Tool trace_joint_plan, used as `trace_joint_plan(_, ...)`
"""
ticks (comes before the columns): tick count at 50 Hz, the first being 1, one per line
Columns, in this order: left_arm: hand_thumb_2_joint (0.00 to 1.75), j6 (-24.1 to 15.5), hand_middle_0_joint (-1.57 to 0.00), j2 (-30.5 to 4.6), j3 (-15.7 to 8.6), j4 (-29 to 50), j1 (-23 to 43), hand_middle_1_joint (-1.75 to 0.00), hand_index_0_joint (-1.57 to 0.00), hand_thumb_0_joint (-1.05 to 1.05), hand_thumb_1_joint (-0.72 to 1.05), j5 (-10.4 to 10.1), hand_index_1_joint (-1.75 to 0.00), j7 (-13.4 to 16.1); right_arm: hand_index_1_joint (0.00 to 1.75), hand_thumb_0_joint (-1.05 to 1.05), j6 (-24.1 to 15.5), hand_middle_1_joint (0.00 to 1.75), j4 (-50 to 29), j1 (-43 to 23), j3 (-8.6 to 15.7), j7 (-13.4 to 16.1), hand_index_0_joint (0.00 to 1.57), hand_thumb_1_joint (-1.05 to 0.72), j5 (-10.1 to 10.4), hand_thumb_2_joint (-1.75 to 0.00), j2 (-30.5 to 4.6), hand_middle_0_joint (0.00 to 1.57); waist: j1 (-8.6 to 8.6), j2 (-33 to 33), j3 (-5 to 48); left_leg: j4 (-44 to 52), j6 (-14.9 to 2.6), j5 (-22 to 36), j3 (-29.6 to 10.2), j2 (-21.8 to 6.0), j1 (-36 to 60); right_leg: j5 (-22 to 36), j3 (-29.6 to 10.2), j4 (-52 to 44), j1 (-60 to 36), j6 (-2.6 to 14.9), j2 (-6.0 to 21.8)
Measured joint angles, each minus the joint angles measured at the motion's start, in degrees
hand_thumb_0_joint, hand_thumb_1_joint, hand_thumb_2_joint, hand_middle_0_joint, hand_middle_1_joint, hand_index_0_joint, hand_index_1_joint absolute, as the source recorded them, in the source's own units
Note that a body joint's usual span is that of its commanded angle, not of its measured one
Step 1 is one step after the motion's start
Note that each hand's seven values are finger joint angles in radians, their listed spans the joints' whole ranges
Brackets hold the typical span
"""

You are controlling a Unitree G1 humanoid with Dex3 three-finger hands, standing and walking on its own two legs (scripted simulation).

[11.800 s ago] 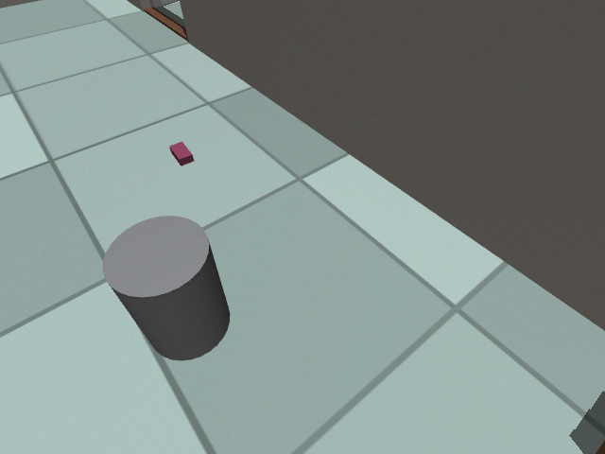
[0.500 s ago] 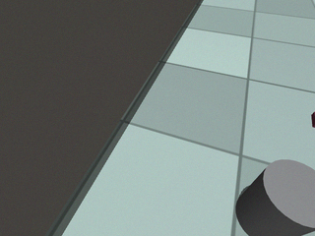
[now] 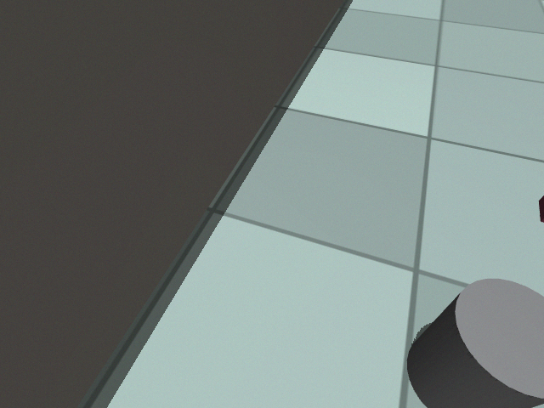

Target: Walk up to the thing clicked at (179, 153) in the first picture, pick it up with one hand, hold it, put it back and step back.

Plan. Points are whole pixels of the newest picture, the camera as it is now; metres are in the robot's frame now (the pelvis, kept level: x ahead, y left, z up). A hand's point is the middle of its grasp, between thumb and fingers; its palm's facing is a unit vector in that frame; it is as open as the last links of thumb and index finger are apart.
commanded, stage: stand
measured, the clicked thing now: out of the picture +1.09 -1.33 -0.76
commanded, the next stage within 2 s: walk up in 0.64 s
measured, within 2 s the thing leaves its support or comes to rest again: neither
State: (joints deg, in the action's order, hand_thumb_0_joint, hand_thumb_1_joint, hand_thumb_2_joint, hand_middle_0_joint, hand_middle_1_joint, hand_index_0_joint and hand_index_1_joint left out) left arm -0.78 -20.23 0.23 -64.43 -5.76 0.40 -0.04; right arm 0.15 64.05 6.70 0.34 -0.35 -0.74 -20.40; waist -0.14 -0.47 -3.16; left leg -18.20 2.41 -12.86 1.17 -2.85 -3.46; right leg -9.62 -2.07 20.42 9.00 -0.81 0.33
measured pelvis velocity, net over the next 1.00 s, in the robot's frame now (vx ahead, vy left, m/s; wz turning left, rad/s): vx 0.07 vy -0.05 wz -0.09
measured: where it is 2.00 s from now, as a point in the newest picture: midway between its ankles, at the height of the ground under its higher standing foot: (287, 351)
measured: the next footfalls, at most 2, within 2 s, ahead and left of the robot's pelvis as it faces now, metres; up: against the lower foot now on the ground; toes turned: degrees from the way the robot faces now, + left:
right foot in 0.86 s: +0.13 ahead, -0.15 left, +0.00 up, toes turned -5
left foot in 1.32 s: +0.36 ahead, +0.09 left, +0.00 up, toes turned -2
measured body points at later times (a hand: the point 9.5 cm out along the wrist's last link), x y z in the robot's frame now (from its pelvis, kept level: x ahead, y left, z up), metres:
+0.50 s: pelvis +0.00 +0.00 +0.00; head +0.01 +0.00 +0.45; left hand +0.07 +0.31 -0.13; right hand +0.07 -0.30 -0.14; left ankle -0.03 +0.15 -0.75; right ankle +0.02 -0.13 -0.75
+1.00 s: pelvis +0.07 -0.05 -0.01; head +0.07 -0.07 +0.43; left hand +0.14 +0.28 -0.11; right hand +0.09 -0.38 -0.15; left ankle +0.01 +0.10 -0.69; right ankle +0.09 -0.15 -0.75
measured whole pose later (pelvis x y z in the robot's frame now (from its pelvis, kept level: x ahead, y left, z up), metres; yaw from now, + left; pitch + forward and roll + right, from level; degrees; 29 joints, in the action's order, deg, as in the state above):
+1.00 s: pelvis +0.07 -0.05 -0.01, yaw -5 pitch -4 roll +0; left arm -3.3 -22.2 -4.5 -56.2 -15.9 1.6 -2.7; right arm 1.2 57.0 15.1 4.5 -2.2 -1.9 -25.0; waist 1.4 -3.7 -4.2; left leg -56.9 -2.0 -26.9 -1.0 -2.9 -13.8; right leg -15.7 1.0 31.2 11.4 2.5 -1.8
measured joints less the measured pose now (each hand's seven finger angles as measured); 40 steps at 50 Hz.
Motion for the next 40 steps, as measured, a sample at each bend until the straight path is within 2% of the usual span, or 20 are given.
trace_joint_plan(32, 0.9, 0.0, -0.2, -0.1, 0.0, 0.0, -0.7, -0.3, -0.21, 0.01, 0.91, 0.1, -0.3, 0.0, 0.3, 0.01, 0.0, 0.3, -0.2, 0.6, 0.1, 0.0, 0.2, -0.9, 0.0, -0.9, 0.1, 0.21, 0.06, 0.0, 0.1, 0.1, -0.09, 0.0, -0.1, 0.2, 0.1, -0.1, 0.1, 0.0, -0.1, -0.07, 0.2)
trace_joint_plan(34, 0.9, 0.1, -0.2, -0.2, -1.1, 1.5, -1.9, -0.3, -0.21, 0.01, 0.91, 0.7, -0.3, -0.9, 0.3, 0.01, -0.3, 0.3, -1.4, 1.4, 1.0, -0.7, 0.2, -0.9, -0.7, -0.9, 0.0, 0.21, 0.32, 0.1, 0.4, -2.5, -1.51, -3.6, 0.5, 0.1, -0.6, -3.5, -0.4, 2.9, 0.9, 0.72, 0.0)
trace_joint_plan(36, 0.9, 0.3, -0.2, -0.6, -2.1, 2.4, -3.9, -0.3, -0.21, 0.01, 0.9, 1.3, -0.3, -1.9, 0.3, 0.01, -1.1, 0.3, -2.8, 3.0, 1.8, -1.4, 0.2, -0.9, -1.3, -0.9, -0.2, 0.21, 0.54, 0.4, 1.7, -4.7, -2.63, -8.0, 1.3, 0.2, -0.5, -10.8, -1.2, 8.0, 2.6, 1.62, -0.2)
trace_joint_plan(38, 0.9, 0.9, -0.2, -1.4, -2.9, 2.9, -5.7, -0.3, -0.21, 0.01, 0.9, 1.6, -0.3, -2.5, 0.3, 0.01, -1.7, 0.3, -4.2, 4.6, 2.7, -1.8, 0.21, -0.9, -1.7, -0.9, -0.7, 0.21, 0.21, 0.2, 2.8, -4.2, -3.13, -5.9, 2.1, -0.3, 0.2, -14.3, -0.3, 15.7, 5.6, 1.68, -0.5)
trace_joint_plan(40, 0.9, 1.0, -0.2, -2.4, -3.5, 3.5, -6.5, -0.3, -0.21, 0.01, 0.9, 1.7, -0.3, -2.9, 0.3, 0.01, -2.3, 0.3, -5.2, 5.9, 3.4, -1.7, 0.21, -0.9, -2.0, -0.9, -1.2, 0.21, -0.33, 0.2, 2.2, -3.7, -2.4, -4.6, 2.5, -1.0, 1.7, -15.3, 0.8, 19.6, 7.7, 1.67, -0.1)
